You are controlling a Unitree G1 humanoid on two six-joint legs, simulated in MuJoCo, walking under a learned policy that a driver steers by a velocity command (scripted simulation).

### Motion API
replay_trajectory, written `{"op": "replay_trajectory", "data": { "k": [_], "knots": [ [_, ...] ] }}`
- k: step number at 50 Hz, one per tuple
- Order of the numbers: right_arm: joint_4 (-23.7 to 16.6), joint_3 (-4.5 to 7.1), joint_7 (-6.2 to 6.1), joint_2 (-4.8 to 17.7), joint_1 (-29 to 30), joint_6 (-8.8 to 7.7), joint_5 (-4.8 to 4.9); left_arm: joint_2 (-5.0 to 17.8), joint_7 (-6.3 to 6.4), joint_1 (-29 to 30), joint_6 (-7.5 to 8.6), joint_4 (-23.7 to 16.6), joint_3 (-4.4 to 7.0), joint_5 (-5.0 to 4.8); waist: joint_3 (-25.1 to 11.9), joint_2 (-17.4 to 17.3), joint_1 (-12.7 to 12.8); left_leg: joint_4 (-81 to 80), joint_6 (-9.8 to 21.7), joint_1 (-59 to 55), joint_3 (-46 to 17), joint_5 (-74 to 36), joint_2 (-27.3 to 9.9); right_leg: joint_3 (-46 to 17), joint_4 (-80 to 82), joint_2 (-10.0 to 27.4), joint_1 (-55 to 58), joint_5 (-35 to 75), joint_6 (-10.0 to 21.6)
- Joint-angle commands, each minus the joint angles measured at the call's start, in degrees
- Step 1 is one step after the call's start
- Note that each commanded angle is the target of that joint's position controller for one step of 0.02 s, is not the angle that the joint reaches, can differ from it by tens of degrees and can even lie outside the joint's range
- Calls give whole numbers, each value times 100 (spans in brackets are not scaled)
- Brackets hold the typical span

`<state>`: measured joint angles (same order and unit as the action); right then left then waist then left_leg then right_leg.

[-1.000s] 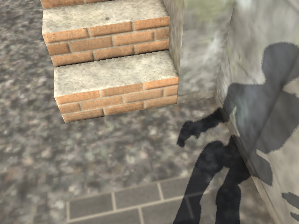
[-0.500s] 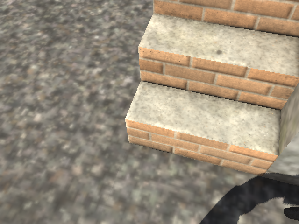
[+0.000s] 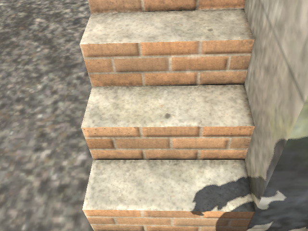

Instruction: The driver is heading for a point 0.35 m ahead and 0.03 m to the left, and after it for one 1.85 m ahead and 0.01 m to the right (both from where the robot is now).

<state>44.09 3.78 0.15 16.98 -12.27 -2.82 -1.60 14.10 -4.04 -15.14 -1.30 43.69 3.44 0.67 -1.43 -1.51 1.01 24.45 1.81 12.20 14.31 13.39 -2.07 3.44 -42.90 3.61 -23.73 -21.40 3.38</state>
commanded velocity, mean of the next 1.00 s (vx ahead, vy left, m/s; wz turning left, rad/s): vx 0.58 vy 0.18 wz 0.00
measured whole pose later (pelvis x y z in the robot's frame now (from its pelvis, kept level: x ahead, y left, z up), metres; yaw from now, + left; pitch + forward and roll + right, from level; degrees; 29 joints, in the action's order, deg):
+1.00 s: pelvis +0.41 +0.06 +0.01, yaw +1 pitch +2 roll -3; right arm 53.9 -1.1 -0.8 11.7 -24.2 -4.7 -1.2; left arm 5.0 5.0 -4.5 -4.9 35.0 -0.4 1.8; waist 4.8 1.7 2.2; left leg 18.4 2.8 3.6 12.1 17.1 -2.7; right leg 5.2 -121.8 -3.2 -73.2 -24.4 4.7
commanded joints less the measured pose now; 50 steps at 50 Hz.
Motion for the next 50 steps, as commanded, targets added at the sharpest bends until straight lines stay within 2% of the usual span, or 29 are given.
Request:
{"op": "replay_trajectory", "data": {
  "k": [1, 2, 3, 4, 5, 6, 7, 8, 10, 12, 17, 19, 22, 25, 26, 28, 29, 30, 31, 32, 33, 34, 35, 37, 40, 41, 44, 47, 50],
  "knots": [
    [-529, 215, -8, 820, 824, -141, -38, 457, 38, -419, 118, -254, 139, -25, 63, -457, 359, -1463, 433, 774, -1162, 2026, -1588, 225, 998, -29, 1072, 40, 299],
    [-454, 121, -47, 522, 874, -172, -26, 397, 168, -1092, 193, 101, 147, -7, 215, 15, 540, -501, 311, 1081, -552, 2117, -994, 319, 1729, -307, 1707, 407, 336],
    [-490, -29, -54, 84, 888, -180, -119, 736, 279, -1961, 316, 514, 237, 127, 265, 1567, 743, 1643, 138, 1791, 55, 1728, -203, -840, 2680, 160, 2378, -791, 534],
    [-854, -178, 55, -245, 921, -225, -137, 1194, 413, -1818, 450, 240, 271, 111, 760, 2685, 471, 2797, -57, 3715, -467, 1449, 487, -4014, 3793, 1556, 2604, -2652, 1067],
    [-778, -55, 141, 277, 997, -238, -233, 1287, 455, -1232, 432, 1, 327, 91, 888, 1892, 376, 3290, -7, 4018, -1352, 891, -146, -3873, 3834, 1708, 2330, -2888, 1229],
    [-705, -11, 232, 400, 902, -273, -152, 1187, 449, -885, 454, -124, 301, 63, 743, 1535, 235, 3283, -26, 3887, -1404, 276, -238, -3450, 3843, 1500, 2273, -2303, 1084],
    [-246, 125, 245, 633, 91, 32, -258, 1318, 740, -929, 362, -30, 341, 25, 908, -539, -196, 3735, -170, 3632, -1434, -65, -180, -3301, 3191, 2063, 2521, 1540, 241],
    [-118, 82, 289, 481, -142, 189, -394, 1398, 896, -1180, 404, 59, 370, -48, 432, -572, -172, 3662, -105, 3136, -1673, -324, -180, -2268, 2626, 1831, 2710, 4021, -423],
    [-51, 32, 544, 264, -241, 423, -240, 1498, 982, -1304, 477, 89, 375, -84, -18, 402, -167, 3998, 4, 2700, -1992, -437, 179, -1030, 2052, 1364, 2773, 5653, -928],
    [-177, 56, 728, 369, 152, 500, -90, 1376, 949, -1222, 432, 7, 331, -85, 59, 819, -60, 4010, 16, 2748, -2030, -762, 321, -474, 2231, 1159, 2607, 4637, -876],
    [-245, -7, 819, 369, 690, 470, -99, 1175, 986, -1434, 518, 204, 197, -136, 832, 949, 161, 3036, 29, 3261, -1679, -1445, 194, -102, 2755, 1269, 2765, 3989, -557],
    [-426, -94, 825, 202, 1188, 485, -160, 1102, 1036, -1554, 571, 318, 153, -127, 1156, 1037, 178, 2892, 21, 3380, -1451, -1343, 162, 178, 2786, 1350, 2647, 4934, -531],
    [-384, -183, 729, 66, 960, 530, -112, 1048, 1070, -1739, 530, 455, 119, -50, 862, 1419, 42, 3647, 116, 3533, -1101, -797, -41, 562, 2561, 1469, 3239, 5602, -363],
    [-418, -211, 616, 72, 1105, 449, 57, 1118, 938, -1244, 404, 356, 159, 48, 864, 1400, -167, 3066, 352, 2855, -795, -523, 31, 975, 2619, 1064, 3021, 5829, -342],
    [-397, -220, 606, 30, 888, 438, 182, 1088, 929, -838, 373, 244, 159, 36, 772, 1630, -375, 2593, 554, 1946, -356, -268, 328, 1114, 2414, 934, 2571, 7215, -361],
    [-267, -116, 499, 207, 8, 545, 40, 1473, 993, -444, 428, 122, 265, 84, 224, 1723, -887, 2495, 768, 865, -217, 666, 542, 874, 1086, 1440, 2573, 9860, -85],
    [79, 8, 261, 298, -1171, 183, 60, 1185, 694, 275, 463, -131, 125, -61, -502, 1615, -1554, 851, 677, -955, -915, -861, 484, 943, -206, 701, 1975, 7517, 84],
    [729, 155, 52, 713, -2047, 71, 32, 1018, 522, 1023, 485, -428, 125, -121, -66, 108, -1762, -666, 590, -1661, -553, -2445, 729, 779, -2609, 163, 823, 4268, -143],
    [675, 244, 13, 1356, -1771, -34, -90, 389, 557, 332, 594, -495, -22, -21, -30, -1132, -802, 366, 784, -2934, -2146, -7912, -787, 376, -4940, -678, -1370, -1017, -404],
    [882, 213, -42, 1375, -2291, -92, -26, -300, 704, -993, 613, -245, -238, -219, -1777, -708, -460, 306, 1847, -3326, -3243, -9554, -2086, -1123, -5829, -779, -1186, -410, -300],
    [759, 122, -61, 981, -1736, -26, 62, -51, 721, -1229, 570, -75, -249, -172, -1765, -138, -193, 18, 1963, -2442, -3076, -6932, -1998, -1341, -5733, -557, -799, 124, -281],
    [572, -19, -55, 490, -993, -1, 32, 205, 723, -1186, 503, 43, -180, -42, -826, 274, 174, -272, 1635, -1297, -2654, -5259, -1751, -1033, -5523, -301, -805, 145, -283],
    [514, 18, 78, 508, -917, -25, -203, 362, 686, -894, 476, 25, -110, -28, -780, 234, 43, -543, 1361, -1246, -3163, -1042, -1553, -933, -6264, -241, -1614, 82, 74],
    [564, -114, 94, 268, -784, -92, -168, -8, 549, -525, 272, -116, -189, 3, -71, 62, 121, -983, 720, -71, -2715, 357, -1411, -992, -6832, -298, -2140, 726, 190],
    [679, -191, 147, 312, -978, -283, -152, -488, 599, 28, 65, -341, -273, -79, 575, -9, 126, -721, 187, 400, -1641, -2435, -1360, -720, -7251, -558, -3077, 734, 46],
    [783, -220, 140, 314, -1331, -339, -178, -645, 728, 207, -8, -398, -250, -159, 563, -659, -84, -843, 517, 105, -1688, -2809, -1558, -443, -8710, -855, -3772, 234, 92],
    [843, -297, 80, 275, -1534, -368, -142, -705, 952, 1234, -140, -1049, -254, -12, 780, -832, -164, -1006, 618, -593, -1500, -2028, -1758, -461, -10167, -905, -5576, -536, 258],
    [673, -299, -41, 324, -1299, -321, 0, -656, 986, 1652, -204, -1439, -287, 137, 653, 66, 99, -1122, 122, -458, -558, -2777, -1344, 27, -8589, -742, -5184, -370, 164],
    [862, -294, -278, 469, -1557, -106, 112, -735, 883, 1879, -367, -1715, -390, 142, 302, -559, 181, -1053, 100, -888, -196, -4368, -746, 646, -6518, -487, -4604, -447, 15]
  ]
}}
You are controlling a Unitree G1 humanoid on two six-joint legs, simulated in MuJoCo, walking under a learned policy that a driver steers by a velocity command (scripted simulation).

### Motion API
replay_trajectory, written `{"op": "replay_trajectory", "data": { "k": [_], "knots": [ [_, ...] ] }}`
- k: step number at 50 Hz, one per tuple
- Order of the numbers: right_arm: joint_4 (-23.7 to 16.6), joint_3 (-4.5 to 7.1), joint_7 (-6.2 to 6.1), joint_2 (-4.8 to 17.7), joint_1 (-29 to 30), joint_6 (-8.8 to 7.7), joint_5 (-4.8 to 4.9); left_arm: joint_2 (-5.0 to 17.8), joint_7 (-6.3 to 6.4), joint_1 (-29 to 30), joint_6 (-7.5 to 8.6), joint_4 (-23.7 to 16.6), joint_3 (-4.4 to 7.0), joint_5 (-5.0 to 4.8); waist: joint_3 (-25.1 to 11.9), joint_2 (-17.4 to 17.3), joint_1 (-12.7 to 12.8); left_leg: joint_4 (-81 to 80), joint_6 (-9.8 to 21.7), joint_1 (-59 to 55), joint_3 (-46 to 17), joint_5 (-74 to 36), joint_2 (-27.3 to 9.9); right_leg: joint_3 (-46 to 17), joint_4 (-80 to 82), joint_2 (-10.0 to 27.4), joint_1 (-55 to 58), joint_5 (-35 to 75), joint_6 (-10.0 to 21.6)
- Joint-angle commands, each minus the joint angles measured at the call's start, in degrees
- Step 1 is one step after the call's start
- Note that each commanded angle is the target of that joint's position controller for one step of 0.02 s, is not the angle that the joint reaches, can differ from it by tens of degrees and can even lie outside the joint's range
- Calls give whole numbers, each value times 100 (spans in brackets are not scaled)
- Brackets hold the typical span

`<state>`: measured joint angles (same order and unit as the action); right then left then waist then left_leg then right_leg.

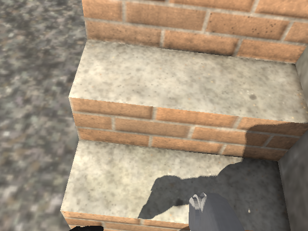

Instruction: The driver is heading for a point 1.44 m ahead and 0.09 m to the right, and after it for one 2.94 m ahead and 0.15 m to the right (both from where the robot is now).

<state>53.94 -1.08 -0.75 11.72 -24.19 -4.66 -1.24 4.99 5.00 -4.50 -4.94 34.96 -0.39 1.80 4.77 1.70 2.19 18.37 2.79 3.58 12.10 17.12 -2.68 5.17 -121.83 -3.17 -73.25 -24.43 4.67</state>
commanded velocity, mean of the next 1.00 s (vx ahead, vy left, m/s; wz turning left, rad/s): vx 0.75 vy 0.00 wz -0.04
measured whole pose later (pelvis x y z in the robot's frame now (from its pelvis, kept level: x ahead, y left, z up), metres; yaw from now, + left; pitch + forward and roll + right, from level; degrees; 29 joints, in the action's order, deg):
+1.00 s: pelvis +0.43 +0.09 +0.40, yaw -1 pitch +0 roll -3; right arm 50.2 1.7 -0.6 7.2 -21.1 -8.4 -1.3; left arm -0.4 4.0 -4.6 1.5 33.8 -2.3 0.3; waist -4.8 2.3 -0.9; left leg 41.8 3.1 18.1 -5.4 26.7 6.6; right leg -4.7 -140.4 -11.2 -74.8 -3.5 3.6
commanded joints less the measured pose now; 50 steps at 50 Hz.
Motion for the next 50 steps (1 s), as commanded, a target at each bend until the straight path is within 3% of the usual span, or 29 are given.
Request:
{"op": "replay_trajectory", "data": {
  "k": [1, 2, 3, 4, 5, 6, 7, 8, 9, 12, 15, 16, 20, 23, 25, 26, 28, 29, 30, 31, 32, 33, 34, 35, 38, 39, 41, 43, 50],
  "knots": [
    [-355, 301, -245, 1351, 268, 172, 145, 101, -79, 600, -26, -853, -122, -67, -661, -1026, 323, -631, 150, 120, 280, -5944, -667, 593, 3246, 272, 1677, -874, -58],
    [-529, 392, -299, 1519, 360, 241, 102, 68, -52, 84, -94, -616, -114, -169, -1443, -1308, 500, -133, 366, 31, 310, -8253, -791, 700, 3824, -146, 3058, -923, 51],
    [-794, 522, -341, 1794, 487, 180, 310, 611, -29, -671, -105, -269, 89, -151, -2286, -1419, 646, 979, 492, -346, 251, -11606, -1114, 997, 4061, -730, 4128, -1732, 239],
    [-1010, 607, -194, 2001, 919, 140, 465, 886, -71, -1624, -46, 21, 162, 50, -2976, -1539, 930, 2399, 584, -531, 82, -12463, -1530, 254, 4408, -652, 4979, -1632, 566],
    [-1243, 669, 33, 2046, 1147, 77, 442, 1127, -87, -1914, -73, 189, 302, 117, -3210, -937, 1200, 3806, 535, 453, -45, -10527, -1396, -784, 5699, -841, 5802, -1529, 863],
    [-1622, 606, 337, 1553, 1633, 21, 241, 1995, -10, -1294, -253, 88, 619, 138, -2894, 999, 1124, 6069, 274, 2450, -382, -4662, 215, -4378, 8478, 188, 5968, -3497, 1759],
    [-1958, 480, 564, 1010, 2101, -87, -10, 2294, 64, -243, -319, -212, 808, 209, -2776, 1233, 798, 9188, -36, 3516, -1758, -1578, 1206, -8153, 10977, 820, 5433, -5427, 2288],
    [-2464, 319, 556, 416, 2493, -51, -255, 1835, 60, 212, -191, -154, 643, 155, -1731, 762, 390, 10955, -165, 4356, -2200, -1555, 1120, -8073, 11111, 842, 4429, -5046, 2042],
    [-2538, 139, 493, 13, 2450, 32, -325, 1404, 116, -215, -40, 358, 463, 141, -583, 166, 53, 10652, -228, 4835, -2101, -1442, 1002, -6717, 10497, 681, 3614, -3948, 1705],
    [-2563, -132, 139, -525, 2133, 143, -378, 617, 95, -344, 508, 1188, 210, 186, 211, -479, -614, 11230, -191, 5961, -1911, -811, 684, -4029, 9350, 243, 3503, -973, 1224],
    [-2552, -127, 86, -274, 2180, 168, -290, 935, -20, -434, 921, 1338, 258, -74, -79, -419, -662, 9880, -168, 5855, -1699, -1106, 169, -2473, 9376, 203, 4186, 673, 1089],
    [-2501, -140, 77, -319, 2513, 179, -225, 1010, -10, -926, 997, 1512, 268, -78, -253, -14, -347, 10782, -83, 6233, -1242, -889, 319, -2490, 9625, 406, 4622, 988, 1387],
    [-2910, -124, -51, -583, 3504, 144, -148, 1333, -54, -2139, 1258, 1929, 537, -53, -79, 401, 375, 12123, 137, 9225, -1650, 807, -10, -2914, 10412, 1442, 7302, -43, 1200],
    [-3632, -295, 69, -733, 4453, 356, -29, 1392, -126, -2187, 1294, 1948, 573, -102, -272, 356, 335, 10016, 305, 8335, -1072, 910, -193, -1856, 11753, 1608, 6741, -138, 784],
    [-3485, -368, 225, -806, 3377, 501, -42, 1723, -39, -1210, 1215, 1646, 561, -231, -739, 878, -238, 8465, 704, 4780, -638, 876, -403, -558, 13464, 1763, 5197, 1926, 874],
    [-2908, -291, 310, -501, 2369, 520, 51, 1764, -88, -347, 1185, 1292, 496, -423, -1286, 463, -706, 7725, 698, 2784, -198, 754, 0, 548, 13374, 1568, 4795, 4480, 702],
    [-2166, 100, 227, 280, 388, 545, 219, 2648, -260, -509, 1287, 1047, 662, -365, -2889, 349, -1463, 6910, 583, 1195, -91, 1659, 759, 493, 10301, 2076, 6247, 11202, 1068],
    [-2026, 250, 199, 548, 15, 579, 56, 2572, -428, -439, 1313, 1011, 726, -398, -3153, 48, -1561, 5597, 571, 1078, -143, 1855, 1118, 303, 8926, 2199, 6736, 11813, 1122],
    [-1840, 289, 171, 553, 1043, 482, -19, 2241, -530, -1364, 1357, 818, 655, -359, -3433, -455, -534, 4367, 664, 267, -833, 1599, 1305, -38, 7863, 1818, 6006, 10323, 946],
    [-1663, 434, 104, 691, 503, 540, 56, 2043, -722, -1533, 1459, 790, 533, -162, -3677, -774, -575, 3208, 795, -393, -2424, 2175, 891, -266, 6362, 1390, 4940, 6664, 840],
    [-1391, 682, 148, 1031, 413, 678, 36, 1380, -857, -1273, 1499, 707, 378, 160, -3713, -1394, -559, 2501, 1012, -66, -3983, 3222, 635, -570, 3964, 485, 4170, 3493, 597],
    [-1602, 709, 149, 956, 1132, 705, 22, 554, -798, -231, 1398, 122, 167, 272, -3240, -1122, -488, 1368, 877, 1062, -5580, 4043, 29, -1326, 1282, 56, 3140, 2964, 260],
    [-1472, 544, 17, 624, 1393, 652, -18, -60, -638, 153, 1283, -327, -19, 266, -2471, -749, -166, 1170, 445, 1957, -5483, 3902, -18, -1405, 180, 41, 2726, 2801, 73],
    [-1225, 418, -14, 180, 1491, 503, -25, -227, -552, 161, 1131, -503, -132, 300, -1462, -243, 119, 1352, 229, 2813, -4931, 3585, 154, -1319, -133, 30, 2152, 2428, 0],
    [-873, 322, 47, -70, 1088, 136, -115, -116, -339, -262, 979, -502, -215, 135, -594, -94, 364, 1340, 339, 3014, -4139, 2702, 267, -1246, 11, 70, 1402, 1928, -164],
    [-904, 462, 109, 303, 1162, -45, -57, 12, -225, -151, 947, -553, -171, 170, -702, -158, 319, 1177, 244, 2943, -4021, 2487, 246, -1229, -281, 88, 1328, 1803, -187],
    [-875, 484, 97, 403, 1073, -238, 52, 191, -172, -109, 862, -473, -93, 73, -479, -11, 250, 897, 209, 2859, -4070, 2293, 105, -1153, 99, 120, 1105, 2127, -354],
    [-741, 436, 70, 285, 612, -323, 9, -254, -93, 427, 780, -606, -209, -41, -181, -50, -15, 713, 276, 2662, -4398, 2075, -104, -753, -1479, -192, 241, 1943, -266],
    [-451, 538, -88, 449, -165, -488, -12, -201, -79, 667, 677, -514, 12, -197, -279, -275, -409, 562, -375, 891, -3409, 1214, -654, -1278, -1958, -919, -1394, 2210, -105]
  ]
}}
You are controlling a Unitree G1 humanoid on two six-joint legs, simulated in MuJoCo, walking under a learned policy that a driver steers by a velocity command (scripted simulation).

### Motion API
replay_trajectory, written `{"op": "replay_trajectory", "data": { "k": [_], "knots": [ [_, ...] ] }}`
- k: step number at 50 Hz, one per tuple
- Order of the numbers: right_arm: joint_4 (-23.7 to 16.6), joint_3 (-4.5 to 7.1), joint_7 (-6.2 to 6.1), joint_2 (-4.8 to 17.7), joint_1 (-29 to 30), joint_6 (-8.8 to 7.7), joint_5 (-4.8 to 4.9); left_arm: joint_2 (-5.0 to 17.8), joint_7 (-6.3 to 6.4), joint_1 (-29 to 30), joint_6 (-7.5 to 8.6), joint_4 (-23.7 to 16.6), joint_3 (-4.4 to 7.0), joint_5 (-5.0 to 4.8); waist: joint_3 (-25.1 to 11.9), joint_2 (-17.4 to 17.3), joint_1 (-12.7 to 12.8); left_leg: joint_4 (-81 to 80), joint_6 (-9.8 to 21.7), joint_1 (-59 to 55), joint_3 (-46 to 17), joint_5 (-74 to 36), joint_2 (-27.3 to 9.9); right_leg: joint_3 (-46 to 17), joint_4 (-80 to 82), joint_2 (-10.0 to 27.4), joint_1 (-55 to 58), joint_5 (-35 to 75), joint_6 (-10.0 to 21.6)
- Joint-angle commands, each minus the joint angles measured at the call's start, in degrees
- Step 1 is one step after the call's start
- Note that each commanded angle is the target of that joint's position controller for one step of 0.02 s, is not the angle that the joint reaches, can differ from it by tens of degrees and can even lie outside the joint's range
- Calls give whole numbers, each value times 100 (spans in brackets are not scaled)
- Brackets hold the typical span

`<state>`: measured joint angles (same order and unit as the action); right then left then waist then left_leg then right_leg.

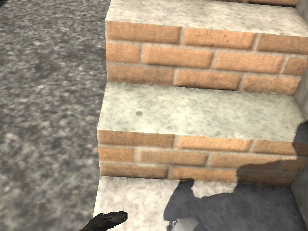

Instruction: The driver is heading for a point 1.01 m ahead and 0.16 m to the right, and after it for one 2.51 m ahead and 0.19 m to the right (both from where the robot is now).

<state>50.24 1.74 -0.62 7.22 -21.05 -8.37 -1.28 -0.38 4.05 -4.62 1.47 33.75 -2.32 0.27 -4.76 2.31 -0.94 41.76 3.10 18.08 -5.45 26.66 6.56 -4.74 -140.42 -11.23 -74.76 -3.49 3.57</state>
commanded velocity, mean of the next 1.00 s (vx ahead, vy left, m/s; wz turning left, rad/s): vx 0.59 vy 0.08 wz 0.01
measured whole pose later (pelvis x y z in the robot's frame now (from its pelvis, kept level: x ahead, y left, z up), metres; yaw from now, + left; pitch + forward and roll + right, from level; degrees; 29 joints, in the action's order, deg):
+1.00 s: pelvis +0.35 -0.05 +0.34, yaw +2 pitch +0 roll +6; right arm 38.7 0.4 1.9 9.6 0.5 -1.0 -2.8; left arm 11.6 2.9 -25.4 6.9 52.0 3.0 -1.2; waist 0.0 2.9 1.2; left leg 64.0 7.6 40.1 13.8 23.6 3.4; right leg -6.8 -101.1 0.2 -33.9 -2.0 1.4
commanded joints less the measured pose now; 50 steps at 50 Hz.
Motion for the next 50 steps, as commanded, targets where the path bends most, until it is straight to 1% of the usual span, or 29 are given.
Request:
{"op": "replay_trajectory", "data": {
  "k": [1, 6, 8, 10, 11, 12, 13, 14, 15, 18, 19, 22, 26, 28, 31, 35, 36, 37, 38, 39, 40, 41, 42, 44, 45, 46, 47, 48, 50],
  "knots": [
    [-85, 263, -138, 895, -458, -139, -16, 382, -31, 781, 14, -373, 239, -52, 678, -387, -94, -1899, -462, -598, -1496, 180, -1617, -173, 109, -119, -1240, 173, -40],
    [362, 331, -81, 728, -809, -268, -108, 645, -153, 2042, -169, -1034, 196, -49, 1488, -1576, -211, -3722, -378, -568, -546, -2587, -1863, 756, 1585, 477, -761, -843, 372],
    [428, 317, -212, 783, -347, -277, 256, 955, -264, 1204, -352, -541, 171, -195, 619, -1248, 358, -3870, -243, -176, 1140, -7888, -1647, 1895, 4357, 517, 2487, -2020, 828],
    [138, 390, -369, 1776, -247, -313, 545, 1445, -359, -489, -425, -261, 337, -411, -883, -1547, 1009, -2062, 460, -1240, 1123, -13597, -2300, 1968, 6045, 79, 4293, -4174, 627],
    [35, 398, -208, 2040, -6, -363, 664, 1901, -361, -1500, -345, 132, 522, -301, -1578, -1800, 1397, -775, 845, -1290, 1008, -14751, -2651, 1569, 6388, -127, 5412, -4172, 626],
    [120, 345, -32, 1694, -909, -354, 772, 2183, -390, -1636, -216, 700, 633, -224, -1980, -930, 783, 568, 702, -56, 683, -12994, -2261, 774, 7046, -143, 6820, -4063, 1037],
    [88, 395, 203, 1978, -658, -458, 601, 2419, -320, -2615, -324, 863, 763, -222, -2217, -184, 1414, 2237, 754, 631, 613, -9888, -1714, -841, 8502, 250, 7259, -4483, 1188],
    [-355, 369, 527, 1403, 306, -395, 136, 2337, 25, -2306, -541, 1199, 972, -21, -1824, 728, 1196, 4813, 145, 1767, 190, -3694, -155, -5246, 11965, 1380, 7036, -6180, 927],
    [-471, 135, 506, 917, 689, -393, -249, 1719, 12, -1303, -522, 1164, 664, 193, -613, 224, 676, 6799, 81, 2412, -362, -4012, -47, -5427, 12178, 1255, 5716, -5104, 1199],
    [-811, -215, 532, 200, 1053, -240, -342, 1401, 153, -752, -121, 1707, 573, 49, 725, -1135, 19, 6653, 101, 3335, -188, -3628, -26, -2734, 10566, 895, 4885, -2562, 1225],
    [-547, -280, 464, 39, 626, -100, -122, 1231, 243, -766, 21, 1809, 418, 245, 857, -1782, -59, 6318, -77, 3167, -556, -3706, -43, -2145, 10470, 1034, 4976, -1978, 491],
    [-440, -342, 343, -3, 359, 119, 150, 1294, 206, -1437, 203, 2067, 265, 133, 758, -659, 66, 6280, -98, 3563, -1206, -2958, 365, -1489, 10705, 1390, 5853, 121, 189],
    [-407, -171, 34, 355, 590, 469, 87, 1430, 282, -1834, 438, 1956, 322, 149, 292, 79, 113, 7116, -10, 4072, -729, -2272, 356, -1334, 11151, 2109, 6347, 1476, 136],
    [-664, -128, -39, 277, 944, 500, 11, 1805, 255, -1888, 496, 1815, 476, 154, 470, 261, 117, 8380, 63, 5537, -631, -2066, 209, -1300, 11334, 2259, 6756, 207, 99],
    [-1195, -325, -34, -228, 1971, 574, -49, 1505, 51, -2422, 417, 2030, 466, 129, 1161, 141, 253, 8316, 148, 6443, -443, -2090, -63, -829, 11616, 2088, 6283, -1417, -465],
    [-1872, -315, 25, -91, 2667, 756, -19, 1646, 99, -2346, 421, 1879, 582, 120, 970, 386, 177, 7318, -40, 6493, 174, -1479, -341, -572, 12144, 2253, 6635, -367, -183],
    [-2254, -383, 148, 22, 3115, 820, 9, 2223, 189, -2374, 408, 1769, 809, -20, 857, 1025, 443, 5934, 29, 6081, 915, 38, -627, -476, 13308, 2728, 7084, 70, 94],
    [-2034, -307, 184, 314, 2811, 849, 71, 2186, 101, -2499, 472, 1674, 766, -47, 184, 1965, 533, 6358, 282, 5283, 1131, 210, -726, -772, 14599, 2841, 6995, -3340, 495],
    [-2129, -301, 221, 226, 2828, 936, -36, 2103, 157, -2465, 479, 1769, 780, -101, 450, 1831, 478, 6431, 392, 5645, 788, 543, -970, -523, 14295, 2789, 7532, -3026, 586],
    [-2158, -302, 277, 159, 3506, 912, -114, 1933, 175, -3059, 468, 1930, 715, -195, 941, 793, 804, 6337, 520, 6598, 984, 604, -920, -287, 14178, 2844, 8482, -2028, 491],
    [-2134, -311, 292, 81, 3822, 870, -55, 1668, 70, -3450, 468, 1965, 624, -180, 1332, 72, 1104, 5882, 635, 6797, 1924, 1091, -602, 377, 13782, 2715, 8806, 1529, 219],
    [-2079, -351, 284, -193, 3706, 790, -246, 1624, 81, -3832, 434, 2204, 581, -97, 972, 20, 1079, 5857, 795, 6552, 2268, 1489, -321, 810, 12960, 2695, 9293, 6723, -5],
    [-1961, -428, 341, -503, 2874, 823, -160, 1800, 192, -3264, 512, 2141, 590, 73, 106, 5, 393, 5124, 930, 4971, 2394, 1911, -44, 1189, 12124, 2703, 9016, 10013, -276],
    [-1815, -250, 276, 314, 1015, 889, -84, 2465, 134, -2267, 809, 1707, 684, -341, -1703, 462, -727, 2975, 1003, 720, 1638, 530, 16, 874, 10873, 3052, 7265, 11065, 304],
    [-1607, -191, 266, 457, 624, 856, -35, 2374, -87, -2788, 1065, 1710, 581, -554, -2540, 186, -763, 2174, 1127, -2557, 548, 92, -171, 281, 9613, 2712, 5099, 9810, 30],
    [-1272, 101, 218, 999, -427, 872, 2, 2637, -290, -2392, 1164, 1674, 646, -519, -3200, -185, -1524, 468, 1383, -3923, -1100, -365, -1074, 410, 7187, 1568, 3868, 4307, -165],
    [-1122, 320, 226, 1440, -268, 853, -108, 2146, -355, -1847, 1115, 1657, 648, -274, -3513, -534, -1312, -1118, 1631, -3027, -2980, -1290, -2262, -49, 3458, 583, 3879, 3, -376],
    [-1176, 398, 195, 1632, 145, 839, -236, 1698, -141, -1716, 939, 1405, 735, -220, -3112, 15, -1082, -2080, 1738, -2162, -3771, -771, -3260, -929, 733, 377, 2938, -212, -390],
    [-578, 170, 218, 952, 1225, 596, -168, 1293, -28, -745, 313, 440, 537, 96, -17, 175, -32, -1846, 934, 834, -2222, 663, -2705, -391, 746, 1202, 2308, -488, -162]
  ]
}}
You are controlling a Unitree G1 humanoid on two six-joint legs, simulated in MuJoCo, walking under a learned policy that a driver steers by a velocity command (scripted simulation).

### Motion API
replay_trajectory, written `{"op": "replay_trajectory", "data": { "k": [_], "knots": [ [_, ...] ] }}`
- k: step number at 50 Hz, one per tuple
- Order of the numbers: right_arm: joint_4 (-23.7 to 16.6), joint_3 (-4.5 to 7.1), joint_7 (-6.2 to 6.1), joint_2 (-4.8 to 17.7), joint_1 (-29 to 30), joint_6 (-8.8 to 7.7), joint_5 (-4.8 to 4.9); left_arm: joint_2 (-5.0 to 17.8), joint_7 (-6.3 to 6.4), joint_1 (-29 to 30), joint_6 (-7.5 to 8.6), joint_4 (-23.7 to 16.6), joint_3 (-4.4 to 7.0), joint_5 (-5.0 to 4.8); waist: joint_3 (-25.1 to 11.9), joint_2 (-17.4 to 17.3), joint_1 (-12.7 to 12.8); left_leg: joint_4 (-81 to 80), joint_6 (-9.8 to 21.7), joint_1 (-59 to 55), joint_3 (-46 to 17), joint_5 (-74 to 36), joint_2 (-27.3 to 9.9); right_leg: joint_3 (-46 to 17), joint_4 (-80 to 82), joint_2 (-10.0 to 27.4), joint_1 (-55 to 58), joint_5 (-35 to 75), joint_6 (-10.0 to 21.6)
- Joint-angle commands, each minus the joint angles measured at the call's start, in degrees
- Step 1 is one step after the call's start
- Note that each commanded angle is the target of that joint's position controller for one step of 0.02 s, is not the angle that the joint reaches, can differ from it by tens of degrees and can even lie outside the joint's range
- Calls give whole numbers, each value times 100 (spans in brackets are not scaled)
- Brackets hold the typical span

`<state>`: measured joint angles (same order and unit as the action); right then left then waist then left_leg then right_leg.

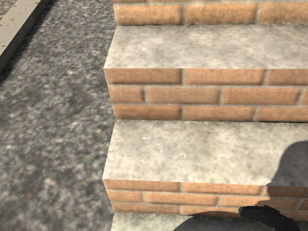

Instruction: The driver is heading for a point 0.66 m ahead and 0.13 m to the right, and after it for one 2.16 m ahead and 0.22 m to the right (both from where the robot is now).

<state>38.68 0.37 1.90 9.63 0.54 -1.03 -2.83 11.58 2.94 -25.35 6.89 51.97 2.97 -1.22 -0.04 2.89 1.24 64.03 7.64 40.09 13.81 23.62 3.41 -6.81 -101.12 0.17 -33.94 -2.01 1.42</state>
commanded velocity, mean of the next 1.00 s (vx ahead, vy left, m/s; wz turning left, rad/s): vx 0.10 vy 0.00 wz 0.07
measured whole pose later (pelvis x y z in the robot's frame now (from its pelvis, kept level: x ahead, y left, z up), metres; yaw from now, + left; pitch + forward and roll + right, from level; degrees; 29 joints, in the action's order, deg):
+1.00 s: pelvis +0.03 -0.08 +0.06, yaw +1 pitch +0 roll +0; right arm 38.0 4.9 2.1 12.8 -15.3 1.9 -0.8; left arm 17.4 4.1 -10.0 -2.4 38.8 4.2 0.1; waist -2.2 4.5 -2.8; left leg 49.5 4.0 26.1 -0.1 24.8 -0.1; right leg 4.7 -69.9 12.1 -34.3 -23.5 -3.5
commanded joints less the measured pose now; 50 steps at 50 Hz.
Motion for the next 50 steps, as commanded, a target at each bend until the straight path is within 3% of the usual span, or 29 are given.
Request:
{"op": "replay_trajectory", "data": {
  "k": [1, 2, 3, 5, 8, 10, 11, 14, 15, 18, 19, 21, 22, 23, 24, 25, 27, 29, 30, 31, 33, 38, 40, 44, 45, 47, 48, 49, 50],
  "knots": [
    [711, 224, -17, 494, -605, -229, -5, -69, 168, 1123, -444, -1398, -13, 265, 234, 198, 206, -4114, 115, -600, -3436, 1289, -2131, -224, -2902, 54, -1900, -1104, 80],
    [759, 160, 9, 268, -311, -309, 116, 1, 186, 236, -658, -996, 43, 183, 623, 217, 617, -4206, -246, -141, -2604, 1106, -1985, -114, -2251, 22, -1698, -1115, -16],
    [716, 215, 56, 370, -282, -420, 78, 21, 154, -275, -790, -752, 44, 120, 763, 117, 836, -4271, -404, 66, -1872, 614, -1818, -9, -1684, 24, -1369, -1029, -89],
    [933, 270, 17, 423, -529, -563, 39, -186, 12, -252, -796, -691, 90, -38, 964, -79, 748, -4187, -450, 131, -995, 251, -1712, 142, -1053, -339, -1247, -15, -104],
    [912, 327, -41, 849, -835, -590, 119, -257, 204, -49, -919, -724, 210, 81, 712, -949, 612, -4410, -254, -617, -787, -249, -2072, 532, -1230, -636, -1651, 568, -249],
    [779, 396, -96, 1039, -988, -577, 34, -14, 327, 316, -914, -935, 321, 111, 430, -1044, 515, -4462, -101, -1411, -734, -502, -2373, 756, -1356, -497, -1878, 487, -430],
    [707, 426, -164, 1078, -907, -526, 108, 41, 378, 755, -952, -1103, 318, 72, 439, -1134, 388, -4553, 102, -1630, -768, -1062, -2492, 691, -1772, -411, -2120, 3, -456],
    [639, 486, -427, 1149, -1156, -617, 161, 211, 337, 1189, -1087, -1392, 317, 277, 524, -989, 428, -4812, 292, -2242, -577, -906, -2834, 627, -1276, 98, -2254, -146, -424],
    [569, 513, -517, 1129, -1136, -589, 199, 205, 374, 1106, -1075, -1344, 325, 297, 416, -1074, 427, -4877, 321, -2503, -452, -912, -2920, 682, -799, 257, -2178, -326, -413],
    [493, 454, -544, 994, -1200, -469, -112, 41, 207, 1550, -866, -1693, 201, 275, 53, -1266, 173, -4759, 288, -3320, -157, -989, -2668, 592, 2108, 722, -1493, -475, -131],
    [312, 348, -564, 876, -730, -385, -205, -156, 121, 1429, -759, -1732, 99, 219, -220, -1320, 380, -4626, 137, -2960, 350, -1821, -2434, 532, 4023, 942, -178, -581, 3],
    [390, 334, -555, 832, -1097, -164, -78, -321, 157, 687, -658, -1516, -1, 48, -708, -1699, 162, -4347, 278, -3481, 55, -4225, -2250, 1038, 6276, 619, 1293, -1202, 133],
    [471, 343, -588, 762, -1235, -13, 108, -409, 184, 442, -482, -1243, -26, 102, -535, -1454, 165, -3832, 11, -3957, 99, -4507, -2076, 1221, 8062, 356, 1409, -233, 152],
    [618, 357, -455, 639, -1653, 66, 296, -73, 207, 232, -348, -1100, 25, 274, -329, -865, 66, -3027, -290, -3747, -13, -3555, -1750, 1444, 8577, 240, 1789, 642, 35],
    [486, 266, -337, 412, -1869, -2, 284, 369, 157, -386, -328, -925, 162, 434, -335, -30, 185, -2014, -821, -2133, 1, -714, -1286, 27, 7845, 1584, 2852, 4888, -99],
    [472, 206, -196, 189, -2517, 101, 386, 357, 224, -477, -467, -1022, 99, 301, -1159, 1014, 45, -1540, -1024, -1954, -749, -71, -1202, -656, 7423, 2126, 3156, 5971, 450],
    [111, 291, -126, 163, -1725, 201, 300, 669, 361, 437, -565, -1625, 171, 268, -1038, 896, 197, 494, -1201, -1485, -1460, 174, -792, -592, 7867, 2435, 2223, 2988, 1027],
    [-243, 426, -137, 137, -1016, 260, 97, 959, 423, 907, -599, -1963, 166, 237, -672, 989, 85, 2061, -1223, -711, -1870, 43, -507, 30, 7749, 2375, 1837, 1775, 915],
    [-341, 473, -147, 279, -828, 297, -8, 771, 485, 895, -599, -2028, 103, 118, -499, 807, 31, 1634, -1174, -513, -1799, -242, -509, 255, 7910, 2316, 1776, 647, 713],
    [-399, 469, -148, 329, -458, 347, 79, 817, 506, 903, -607, -1936, 78, 69, -347, 822, 89, 1325, -1094, -17, -1640, -425, -324, 72, 7964, 2085, 2065, -380, 625],
    [-283, 454, -183, 359, -636, 419, -37, 798, 656, 708, -590, -1867, 113, -41, -366, 991, 164, 1506, -997, 432, -1590, -319, -195, -173, 8109, 2256, 2502, -1353, 597],
    [-426, 383, -73, 227, -615, 505, -2, 853, 675, 1474, -537, -1868, 182, 97, -468, 924, -212, 397, -649, -208, -1715, -750, -766, 187, 8198, 2531, 1853, -2371, 287],
    [-533, 423, -175, 329, -871, 493, 101, 738, 593, 1914, -623, -2021, 56, 19, -429, 1671, -347, -373, -480, -1029, -1175, -645, -727, 935, 8190, 2268, 1266, -2716, 223],
    [-561, 493, -180, 567, -1205, 490, 117, 1019, 476, 1421, -678, -1746, 144, 33, -536, 1148, -138, -1487, -128, -1899, -698, 86, -556, 1131, 7978, 2420, 1055, -3716, 256],
    [-462, 553, -89, 555, -1776, 371, 147, 1331, 376, 1565, -751, -1691, 262, 75, -506, 1049, -365, -1859, -87, -2257, -815, 715, -509, 1205, 7797, 2356, 822, -4414, 242],
    [18, 646, 88, 806, -2568, 259, 232, 1408, 193, 1891, -885, -1645, 324, 127, -131, -636, -845, -3038, 282, -2895, -1420, 927, -436, 1594, 5660, 1804, -151, -4701, 14],
    [-150, 759, 53, 1391, -2447, 208, 159, 825, 30, 2911, -867, -2126, 94, -13, 342, -2688, -1170, -4578, 872, -2297, -4472, 3204, -1425, 2024, 3304, 735, -1637, -3505, -500],
    [-627, 833, 36, 1808, -1530, 139, 274, 492, -20, 3582, -732, -2694, 14, 200, 311, -2452, -925, -5711, 1138, -1501, -6563, 3836, -1766, 653, 1229, 292, -2020, -2539, -600],
    [-802, 825, 11, 1992, -727, 136, 245, 316, -58, 3544, -609, -2721, 29, 297, 100, -2607, -531, -5422, 1147, -1456, -5994, 2740, -1799, 323, -911, 135, -2442, -1943, -614]
  ]
}}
